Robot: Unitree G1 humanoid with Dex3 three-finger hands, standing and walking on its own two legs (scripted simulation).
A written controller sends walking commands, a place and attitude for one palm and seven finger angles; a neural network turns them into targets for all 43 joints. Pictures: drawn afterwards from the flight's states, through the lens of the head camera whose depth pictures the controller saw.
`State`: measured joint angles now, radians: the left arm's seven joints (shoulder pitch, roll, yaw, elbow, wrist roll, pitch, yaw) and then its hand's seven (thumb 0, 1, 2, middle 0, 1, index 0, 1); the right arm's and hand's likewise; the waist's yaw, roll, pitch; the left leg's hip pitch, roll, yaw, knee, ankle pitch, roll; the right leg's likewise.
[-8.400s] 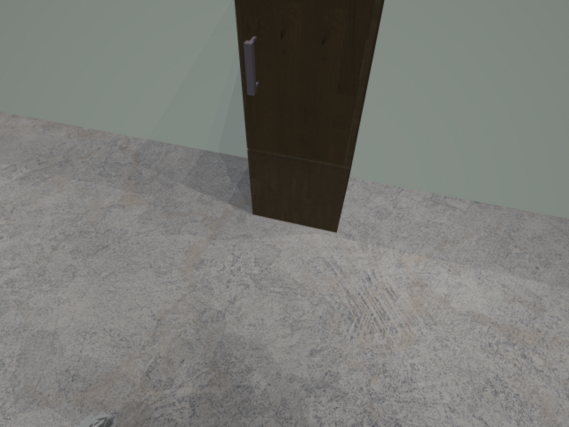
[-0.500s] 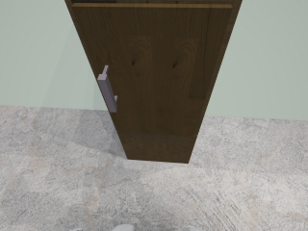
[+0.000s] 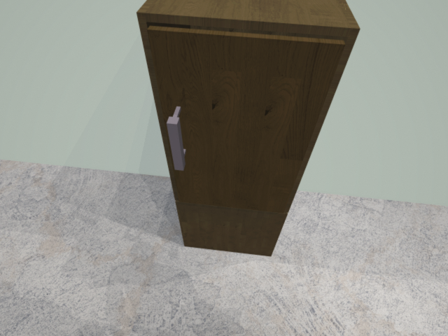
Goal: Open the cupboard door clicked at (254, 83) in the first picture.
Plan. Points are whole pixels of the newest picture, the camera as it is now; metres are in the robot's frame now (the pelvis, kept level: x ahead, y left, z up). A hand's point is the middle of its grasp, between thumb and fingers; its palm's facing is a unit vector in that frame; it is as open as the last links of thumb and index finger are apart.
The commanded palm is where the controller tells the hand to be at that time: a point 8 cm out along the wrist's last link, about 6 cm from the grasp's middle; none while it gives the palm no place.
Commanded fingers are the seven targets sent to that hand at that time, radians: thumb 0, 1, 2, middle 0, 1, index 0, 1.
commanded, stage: look again from close up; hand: left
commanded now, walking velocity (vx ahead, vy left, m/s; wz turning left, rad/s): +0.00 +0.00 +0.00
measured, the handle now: (178, 139) +0.55 +0.17 +0.00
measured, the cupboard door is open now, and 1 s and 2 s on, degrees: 0 0 0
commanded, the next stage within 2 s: raise the hand with hooked fingers in 0.64 s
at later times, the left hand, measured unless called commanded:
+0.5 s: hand out of the picture +0.03 +0.20 -0.16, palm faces -0.01 -0.97 -0.24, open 7.4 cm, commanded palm none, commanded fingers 0.00 0.90 0.90 -0.20 -0.30 -0.20 -0.30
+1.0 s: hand (118, 289) +0.19 +0.20 -0.01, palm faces +0.12 -0.99 -0.04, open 7.8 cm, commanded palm +0.12 +0.26 -0.05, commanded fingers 0.00 0.57 0.76 -0.22 -0.51 -0.22 -0.51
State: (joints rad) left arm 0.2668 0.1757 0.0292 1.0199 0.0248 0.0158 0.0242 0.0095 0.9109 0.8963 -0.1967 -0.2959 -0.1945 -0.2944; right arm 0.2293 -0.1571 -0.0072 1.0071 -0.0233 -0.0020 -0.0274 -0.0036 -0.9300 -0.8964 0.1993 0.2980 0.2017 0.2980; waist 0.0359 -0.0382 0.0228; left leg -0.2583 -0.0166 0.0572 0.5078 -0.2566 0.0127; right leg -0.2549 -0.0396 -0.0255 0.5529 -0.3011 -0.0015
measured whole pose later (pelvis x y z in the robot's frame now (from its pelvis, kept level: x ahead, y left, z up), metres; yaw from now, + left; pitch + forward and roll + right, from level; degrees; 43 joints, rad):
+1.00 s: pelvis -0.02 +0.00 -0.04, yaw +1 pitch +9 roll +0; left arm 0.35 0.19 0.19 0.23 -0.24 -0.51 -0.24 0.01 0.79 0.84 -0.20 -0.38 -0.20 -0.37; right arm 0.17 -0.24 -0.05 0.65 0.00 -0.28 -0.01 0.01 -0.90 -0.90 0.20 0.30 0.20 0.30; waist -0.01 -0.02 -0.12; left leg -0.64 0.01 0.03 0.87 -0.39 0.00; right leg -0.61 -0.03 -0.05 0.89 -0.43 -0.02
